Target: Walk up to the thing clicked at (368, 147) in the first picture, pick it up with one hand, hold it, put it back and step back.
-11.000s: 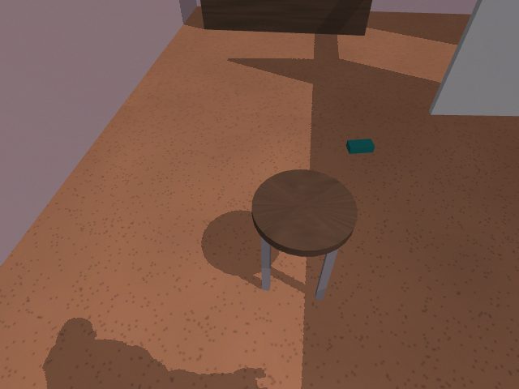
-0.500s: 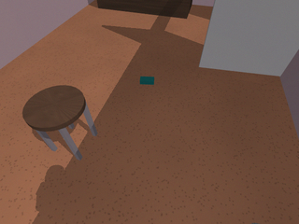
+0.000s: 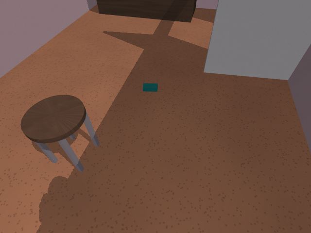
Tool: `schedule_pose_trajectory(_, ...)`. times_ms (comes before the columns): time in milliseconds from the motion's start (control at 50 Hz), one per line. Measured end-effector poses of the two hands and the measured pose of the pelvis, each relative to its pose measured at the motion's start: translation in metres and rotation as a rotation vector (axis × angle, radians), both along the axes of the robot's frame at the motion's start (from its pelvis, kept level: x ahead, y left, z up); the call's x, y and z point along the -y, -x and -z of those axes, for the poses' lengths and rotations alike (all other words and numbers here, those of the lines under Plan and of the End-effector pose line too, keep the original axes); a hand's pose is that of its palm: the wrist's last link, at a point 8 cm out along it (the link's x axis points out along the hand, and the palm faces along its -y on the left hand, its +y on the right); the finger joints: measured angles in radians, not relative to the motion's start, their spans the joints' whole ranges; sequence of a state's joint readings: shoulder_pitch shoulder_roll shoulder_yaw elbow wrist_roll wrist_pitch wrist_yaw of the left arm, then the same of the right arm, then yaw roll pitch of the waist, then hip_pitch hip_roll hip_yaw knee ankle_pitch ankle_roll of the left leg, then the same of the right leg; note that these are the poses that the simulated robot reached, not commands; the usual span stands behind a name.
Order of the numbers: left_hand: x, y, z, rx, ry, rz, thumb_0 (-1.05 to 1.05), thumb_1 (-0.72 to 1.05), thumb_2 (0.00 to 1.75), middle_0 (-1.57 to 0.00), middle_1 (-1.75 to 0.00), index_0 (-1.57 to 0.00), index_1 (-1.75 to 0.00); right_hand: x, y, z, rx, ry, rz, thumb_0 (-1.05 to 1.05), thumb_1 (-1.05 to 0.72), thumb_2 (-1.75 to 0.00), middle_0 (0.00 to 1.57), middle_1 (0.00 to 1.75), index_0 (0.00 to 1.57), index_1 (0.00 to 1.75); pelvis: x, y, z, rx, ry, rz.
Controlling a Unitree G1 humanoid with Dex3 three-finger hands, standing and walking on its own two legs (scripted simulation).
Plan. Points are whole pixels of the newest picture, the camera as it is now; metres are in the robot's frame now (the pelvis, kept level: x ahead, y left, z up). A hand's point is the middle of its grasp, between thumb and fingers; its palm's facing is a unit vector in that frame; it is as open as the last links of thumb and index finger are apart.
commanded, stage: stand
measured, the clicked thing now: (150, 87) +1.54 +0.12 -0.76
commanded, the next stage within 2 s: none
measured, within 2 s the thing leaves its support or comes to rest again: neither
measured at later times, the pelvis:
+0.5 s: pelvis +0.01 -0.01 +0.00, yaw -1 degrees
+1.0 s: pelvis +0.01 -0.02 +0.00, yaw -1 degrees
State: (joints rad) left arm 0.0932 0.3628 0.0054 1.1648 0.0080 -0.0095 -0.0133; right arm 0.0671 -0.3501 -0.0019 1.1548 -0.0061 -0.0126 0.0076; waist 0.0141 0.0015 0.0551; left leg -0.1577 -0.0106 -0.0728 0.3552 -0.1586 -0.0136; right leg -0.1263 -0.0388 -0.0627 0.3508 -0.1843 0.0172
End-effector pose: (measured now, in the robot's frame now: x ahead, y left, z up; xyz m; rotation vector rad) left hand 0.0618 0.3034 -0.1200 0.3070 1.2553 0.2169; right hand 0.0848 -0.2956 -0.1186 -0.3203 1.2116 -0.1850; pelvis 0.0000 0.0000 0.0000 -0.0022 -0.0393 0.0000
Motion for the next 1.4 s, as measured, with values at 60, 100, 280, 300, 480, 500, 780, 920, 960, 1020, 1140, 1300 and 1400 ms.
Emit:
schedule_pose_trajectory(60,0.003,-0.002,-0.002,0.002,-0.004,0.004,0.00,0.90,0.89,-0.20,-0.30,-0.21,-0.30,0.001,0.000,0.002,0.000,-0.007,0.005,0.00,-0.90,-0.90,0.20,0.30,0.20,0.30,0.002,0.000,0.000,0.000,0.000,0.002)
schedule_pose_trajectory(100,0.005,-0.004,-0.003,0.004,-0.006,0.010,0.00,0.90,0.89,-0.20,-0.30,-0.21,-0.30,0.002,0.001,0.002,-0.002,-0.011,0.010,0.00,-0.90,-0.90,0.20,0.30,0.20,0.30,0.004,0.000,0.000,0.000,0.001,0.004)
schedule_pose_trajectory(280,0.014,-0.016,-0.003,0.025,0.000,0.025,0.00,0.90,0.89,-0.20,-0.30,-0.21,-0.30,0.009,0.006,0.002,-0.016,-0.012,0.023,0.00,-0.91,-0.90,0.20,0.30,0.20,0.30,0.009,-0.003,-0.001,-0.004,0.000,0.011)
schedule_pose_trajectory(300,0.015,-0.017,-0.004,0.026,0.001,0.026,0.00,0.90,0.89,-0.20,-0.30,-0.21,-0.30,0.010,0.007,0.002,-0.017,-0.010,0.024,0.00,-0.91,-0.90,0.20,0.30,0.20,0.30,0.010,-0.004,-0.001,-0.004,0.000,0.011)
schedule_pose_trajectory(480,0.020,-0.024,-0.004,0.033,0.005,0.030,0.00,0.90,0.89,-0.20,-0.30,-0.21,-0.30,0.016,0.010,0.002,-0.026,-0.002,0.031,0.00,-0.91,-0.90,0.20,0.30,0.20,0.30,0.013,-0.006,-0.001,-0.004,-0.001,0.015)
schedule_pose_trajectory(500,0.020,-0.025,-0.004,0.033,0.004,0.031,0.00,0.90,0.89,-0.20,-0.30,-0.21,-0.30,0.017,0.010,0.002,-0.026,-0.002,0.032,0.00,-0.91,-0.90,0.20,0.30,0.20,0.30,0.014,-0.006,-0.001,-0.004,-0.001,0.015)
schedule_pose_trajectory(780,0.022,-0.024,-0.005,0.024,0.000,0.031,0.00,0.90,0.89,-0.20,-0.30,-0.21,-0.30,0.018,0.009,0.004,-0.030,-0.007,0.025,0.00,-0.91,-0.90,0.20,0.30,0.20,0.30,0.017,-0.008,-0.002,-0.007,0.000,0.017)
schedule_pose_trajectory(920,0.023,-0.023,-0.004,0.014,0.000,0.032,0.00,0.90,0.89,-0.20,-0.30,-0.21,-0.30,0.019,0.009,0.004,-0.035,-0.009,0.026,0.00,-0.91,-0.90,0.20,0.30,0.20,0.30,0.017,-0.011,-0.002,-0.011,0.001,0.018)
schedule_pose_trajectory(960,0.023,-0.023,-0.004,0.013,0.000,0.031,0.00,0.90,0.89,-0.20,-0.30,-0.21,-0.30,0.019,0.009,0.004,-0.039,-0.008,0.026,0.00,-0.91,-0.90,0.20,0.30,0.20,0.30,0.017,-0.012,-0.002,-0.012,0.001,0.018)
schedule_pose_trajectory(1020,0.023,-0.024,-0.003,0.011,0.002,0.031,0.00,0.90,0.89,-0.20,-0.30,-0.21,-0.30,0.019,0.009,0.004,-0.044,-0.005,0.026,0.00,-0.91,-0.90,0.20,0.30,0.20,0.30,0.017,-0.013,-0.002,-0.013,0.001,0.017)
schedule_pose_trajectory(1140,0.022,-0.027,-0.003,0.011,0.004,0.029,0.00,0.90,0.89,-0.20,-0.30,-0.21,-0.30,0.018,0.006,0.003,-0.045,0.000,0.025,0.00,-0.91,-0.90,0.20,0.30,0.20,0.30,0.016,-0.016,-0.002,-0.012,0.001,0.017)
schedule_pose_trajectory(1300,0.021,-0.031,-0.003,0.014,0.003,0.033,0.00,0.90,0.89,-0.20,-0.30,-0.21,-0.30,0.017,0.000,0.002,-0.030,0.001,0.021,0.00,-0.91,-0.90,0.20,0.30,0.20,0.30,0.015,-0.019,-0.002,-0.011,-0.001,0.021)
schedule_pose_trajectory(1400,0.020,-0.033,-0.004,0.018,0.000,0.037,0.00,0.90,0.89,-0.20,-0.30,-0.21,-0.30,0.016,-0.003,0.001,-0.024,0.001,0.023,0.00,-0.91,-0.90,0.20,0.30,0.20,0.30,0.014,-0.020,-0.002,-0.011,0.000,0.022)
